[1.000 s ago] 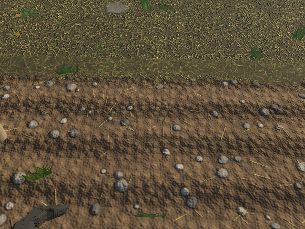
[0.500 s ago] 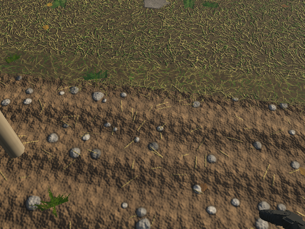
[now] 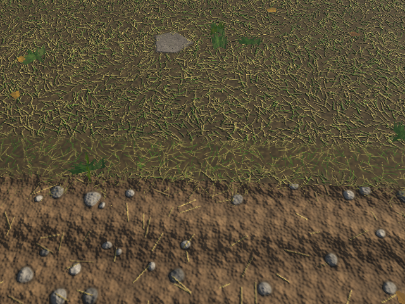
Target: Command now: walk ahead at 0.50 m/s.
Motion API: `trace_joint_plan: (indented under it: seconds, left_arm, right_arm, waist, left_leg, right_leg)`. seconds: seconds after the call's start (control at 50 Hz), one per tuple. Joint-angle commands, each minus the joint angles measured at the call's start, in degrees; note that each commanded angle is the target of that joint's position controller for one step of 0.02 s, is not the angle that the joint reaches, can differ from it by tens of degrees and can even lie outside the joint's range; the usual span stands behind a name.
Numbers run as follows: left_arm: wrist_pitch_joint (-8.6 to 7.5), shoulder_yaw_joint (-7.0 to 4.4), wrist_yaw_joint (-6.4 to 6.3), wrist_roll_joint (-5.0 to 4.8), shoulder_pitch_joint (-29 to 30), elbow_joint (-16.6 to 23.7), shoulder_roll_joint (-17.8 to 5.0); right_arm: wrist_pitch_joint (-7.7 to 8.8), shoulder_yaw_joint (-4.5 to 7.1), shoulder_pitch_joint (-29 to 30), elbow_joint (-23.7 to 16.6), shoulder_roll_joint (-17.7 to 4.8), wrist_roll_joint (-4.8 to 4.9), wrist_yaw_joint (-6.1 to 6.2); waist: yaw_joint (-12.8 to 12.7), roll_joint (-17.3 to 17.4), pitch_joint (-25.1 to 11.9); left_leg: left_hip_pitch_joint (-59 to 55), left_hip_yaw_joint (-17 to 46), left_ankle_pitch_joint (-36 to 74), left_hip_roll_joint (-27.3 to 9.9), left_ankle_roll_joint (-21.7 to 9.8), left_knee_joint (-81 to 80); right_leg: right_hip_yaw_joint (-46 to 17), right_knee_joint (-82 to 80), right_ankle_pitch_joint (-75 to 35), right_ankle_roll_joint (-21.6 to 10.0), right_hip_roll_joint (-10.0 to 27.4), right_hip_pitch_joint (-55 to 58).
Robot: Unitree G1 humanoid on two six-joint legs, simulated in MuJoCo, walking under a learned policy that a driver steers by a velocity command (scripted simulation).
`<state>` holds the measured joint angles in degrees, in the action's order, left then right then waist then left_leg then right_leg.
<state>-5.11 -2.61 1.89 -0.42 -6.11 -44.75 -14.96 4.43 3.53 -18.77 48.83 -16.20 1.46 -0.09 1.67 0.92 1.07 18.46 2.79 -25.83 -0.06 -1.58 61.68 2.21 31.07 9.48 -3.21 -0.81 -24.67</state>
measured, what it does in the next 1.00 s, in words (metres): walks ahead: left foot, then right foot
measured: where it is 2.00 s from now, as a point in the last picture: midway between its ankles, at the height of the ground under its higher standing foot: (205, 165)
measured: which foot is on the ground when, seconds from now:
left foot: up 0.00-0.44, down 0.46-0.98, up 1.00-1.00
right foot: down 0.00-0.46, up 0.48-0.96, down 0.98-1.00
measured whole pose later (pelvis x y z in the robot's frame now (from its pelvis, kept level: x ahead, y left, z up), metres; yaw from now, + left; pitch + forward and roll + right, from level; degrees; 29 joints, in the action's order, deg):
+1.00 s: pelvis +0.55 +0.00 -0.01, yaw +0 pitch +2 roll +1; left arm -5.0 -2.2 2.1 -0.3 -1.1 -43.5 -14.6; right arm 2.9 3.7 -21.1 53.5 -16.8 0.9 0.3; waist 4.0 -0.4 1.1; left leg 0.5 -1.8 -25.6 -0.3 -0.1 26.7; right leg 1.6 29.7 4.1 -3.1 1.4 -27.7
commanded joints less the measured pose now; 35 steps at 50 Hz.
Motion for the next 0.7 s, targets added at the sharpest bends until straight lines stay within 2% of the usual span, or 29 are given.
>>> trace_joint_plan:
  seconds: [0.02,0.04,0.06,0.1,0.16,0.24,0.3,0.34,0.38,0.4,0.42,0.44,0.46,0.48,0.5,0.52,0.54,0.56,0.58,0.62,0.66,0.7]
  left_arm:
    - [-0.14,-1.78,-0.31,0.65,-6.96,1.13,-6.97]
    - [-0.34,-1.49,-0.30,1.08,-6.05,1.16,-6.09]
    - [-0.61,-1.47,-0.29,0.99,-6.00,0.92,-5.82]
    - [-1.10,-1.77,-0.53,0.48,-6.98,0.01,-6.84]
    - [-0.79,-2.15,-1.29,0.22,-9.35,-1.39,-8.19]
    - [-0.27,-2.14,-1.72,-0.35,-12.81,-3.02,-8.97]
    - [0.41,-2.20,-1.78,-0.58,-16.16,-4.68,-9.45]
    - [1.11,-2.36,-1.96,-0.63,-17.47,-5.60,-9.79]
    - [1.67,-2.68,-2.29,-0.78,-17.30,-6.08,-10.51]
    - [1.87,-2.86,-2.43,-0.78,-16.56,-6.04,-11.05]
    - [2.10,-2.98,-2.57,-0.83,-15.37,-5.87,-11.57]
    - [2.34,-2.61,-2.68,-0.63,-14.59,-5.50,-10.72]
    - [2.18,-1.66,-2.84,0.49,-14.33,-3.91,-8.78]
    - [0.85,0.51,-2.16,0.46,-21.79,-3.26,-1.43]
    - [-0.41,-0.69,-1.73,-0.61,-18.53,-4.09,-7.05]
    - [-1.17,-1.53,-1.45,-1.97,-12.93,-2.15,-9.76]
    - [-1.42,-1.40,-1.69,-1.90,-9.64,-1.40,-9.17]
    - [-1.22,-1.63,-1.93,-0.94,-8.11,-1.09,-8.57]
    - [-0.60,-1.83,-1.98,-0.55,-9.16,-1.28,-7.99]
    - [0.70,-1.49,-2.12,-0.40,-11.09,-1.74,-5.57]
    - [1.37,-1.33,-2.29,0.05,-8.65,-0.72,-4.90]
    - [1.37,-1.18,-2.23,0.34,-4.59,0.56,-4.61]
  right_arm:
    - [1.47,1.41,5.04,-6.38,-6.41,-0.74,0.47]
    - [1.02,1.44,4.21,-6.30,-5.58,-0.88,0.41]
    - [0.59,1.38,3.28,-5.98,-4.69,-0.79,0.48]
    - [-0.10,1.18,4.08,-6.27,-3.62,-1.01,0.64]
    - [-0.20,0.76,9.28,-7.83,-2.65,-1.42,0.59]
    - [0.27,-0.06,16.75,-9.52,-1.21,-0.92,-0.34]
    - [0.64,-0.33,22.05,-11.29,-1.35,-0.46,-1.31]
    - [1.00,-0.38,24.45,-12.49,-1.71,-0.31,-2.10]
    - [1.30,-0.19,24.17,-12.86,-2.60,-0.36,-2.71]
    - [1.39,0.19,22.07,-12.39,-3.56,-0.46,-2.78]
    - [1.44,0.90,17.54,-11.15,-4.91,-0.67,-2.63]
    - [1.39,2.24,8.75,-8.36,-7.43,-0.87,-2.20]
    - [1.24,3.39,-2.15,-6.13,-11.39,-1.60,-1.51]
    - [1.03,4.13,-4.95,-4.98,-15.33,-1.62,-1.57]
    - [0.71,2.74,-5.41,-5.12,-9.70,-0.81,-1.45]
    - [0.68,2.01,-0.69,-5.67,-7.89,-0.75,-1.18]
    - [0.65,1.61,3.12,-6.22,-6.83,-1.03,-1.09]
    - [0.75,1.22,5.77,-6.28,-5.41,-1.41,-1.29]
    - [1.06,0.79,7.04,-6.32,-4.15,-1.96,-1.41]
    - [1.68,0.91,7.31,-5.64,-4.36,-1.64,-1.60]
    - [1.98,1.31,6.64,-4.61,-5.92,-1.43,-1.25]
    - [1.76,1.56,5.24,-3.62,-6.93,-1.37,-0.69]
  waist:
    - [-4.09,-4.29,-5.07]
    - [-2.51,-5.41,-4.55]
    - [-1.76,-5.88,-4.42]
    - [-1.20,-5.11,-3.22]
    - [-2.19,-3.67,-1.56]
    - [-4.83,-4.12,0.28]
    - [-6.76,-4.01,2.16]
    - [-7.03,-4.19,2.97]
    - [-5.83,-5.00,2.42]
    - [-4.35,-5.77,1.02]
    - [-1.51,-6.39,-1.87]
    - [2.65,-5.46,-7.35]
    - [6.47,-0.39,-15.85]
    - [2.66,14.70,-23.46]
    - [5.20,10.96,-23.63]
    - [4.72,8.09,-14.11]
    - [2.95,3.25,-9.14]
    - [1.21,1.50,-5.29]
    - [-0.83,2.70,-4.45]
    - [-2.54,3.50,-3.88]
    - [-2.77,2.92,-1.96]
    - [-1.82,2.28,-0.65]
  left_leg:
    - [24.52,1.84,7.90,-6.48,-0.40,6.11]
    - [21.15,2.04,9.80,-7.51,-0.19,4.33]
    - [19.50,1.78,10.77,-7.73,0.12,2.79]
    - [20.20,1.04,13.21,-7.95,1.15,-0.70]
    - [22.63,0.36,21.26,-7.89,2.31,-10.08]
    - [19.43,-1.63,31.03,-5.86,2.02,-23.37]
    - [19.99,-2.28,31.18,-4.68,1.41,-28.55]
    - [21.07,-2.33,28.29,-4.03,0.38,-30.83]
    - [19.23,-2.62,24.13,-3.23,-1.17,-32.63]
    - [15.34,-3.47,22.13,-2.09,-2.07,-33.28]
    - [8.07,-5.16,21.72,-0.22,-3.28,-34.37]
    - [-4.76,-5.75,23.87,0.50,-5.14,-34.96]
    - [-23.57,4.62,27.98,-9.00,-8.87,-31.86]
    - [-43.48,31.86,17.84,-22.24,-18.65,-36.88]
    - [-43.44,37.64,10.79,-22.02,-18.09,-41.91]
    - [-35.71,28.83,11.87,-19.95,-15.39,-43.41]
    - [-26.98,22.24,16.68,-17.61,-13.80,-44.79]
    - [-19.51,17.86,21.70,-15.60,-13.04,-46.61]
    - [-15.00,14.90,24.38,-14.02,-12.39,-48.39]
    - [-10.54,11.67,26.27,-13.07,-12.92,-51.44]
    - [-8.31,8.64,27.94,-12.79,-13.37,-53.62]
    - [-8.53,6.03,28.53,-11.96,-12.72,-54.64]
  right_leg:
    - [-24.23,-17.21,1.76,-10.43,16.52,23.81]
    - [-21.56,-18.72,-1.64,-10.05,15.10,20.40]
    - [-19.29,-19.99,-4.15,-10.11,14.15,18.82]
    - [-15.54,-21.65,-10.31,-10.63,13.73,17.31]
    - [-10.98,-22.58,-16.63,-9.91,12.64,18.20]
    - [-6.59,-23.17,-15.28,-7.91,10.66,18.87]
    - [-7.05,-21.94,-13.78,-8.03,12.43,23.08]
    - [-7.73,-20.01,-15.62,-7.88,14.25,26.98]
    - [-8.02,-17.20,-20.40,-7.07,15.55,29.96]
    - [-7.68,-14.71,-26.76,-6.46,15.46,30.54]
    - [-6.50,-9.71,-36.06,-5.62,14.43,30.15]
    - [-4.40,-0.07,-40.23,-4.15,11.67,26.80]
    - [-2.33,16.64,-25.73,-2.20,8.54,14.41]
    - [-2.42,37.03,15.19,1.67,-2.29,-9.32]
    - [-9.53,43.81,23.49,1.40,-0.69,-16.29]
    - [-8.58,44.60,19.19,0.94,2.29,-20.15]
    - [-6.91,41.93,14.02,0.95,5.17,-18.54]
    - [-6.24,38.28,11.07,1.39,6.77,-16.39]
    - [-6.70,36.07,8.95,1.53,8.18,-12.78]
    - [-6.19,32.75,7.38,2.31,8.81,-9.70]
    - [-5.63,28.19,3.81,3.45,9.29,-11.41]
    - [-5.37,21.41,-2.93,4.15,9.41,-13.32]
